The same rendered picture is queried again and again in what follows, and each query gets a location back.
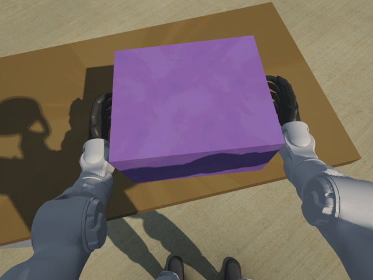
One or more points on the right robot foot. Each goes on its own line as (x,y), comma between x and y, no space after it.
(232,270)

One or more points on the robot foot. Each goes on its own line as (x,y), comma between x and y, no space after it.
(232,270)
(176,265)

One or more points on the right robot upper arm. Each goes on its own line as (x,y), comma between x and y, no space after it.
(342,210)

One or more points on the left robot upper arm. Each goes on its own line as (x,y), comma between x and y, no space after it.
(65,233)

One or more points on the robot left hand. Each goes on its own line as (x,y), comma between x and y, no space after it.
(99,123)

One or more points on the left robot forearm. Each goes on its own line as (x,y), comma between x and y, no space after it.
(96,177)

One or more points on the robot right hand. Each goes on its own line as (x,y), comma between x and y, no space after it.
(285,102)

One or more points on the table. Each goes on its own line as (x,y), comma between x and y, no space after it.
(46,98)

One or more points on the right robot forearm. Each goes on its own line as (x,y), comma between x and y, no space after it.
(301,164)

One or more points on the left robot foot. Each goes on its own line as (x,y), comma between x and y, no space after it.
(176,265)

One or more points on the carton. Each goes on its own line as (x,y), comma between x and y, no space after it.
(192,109)

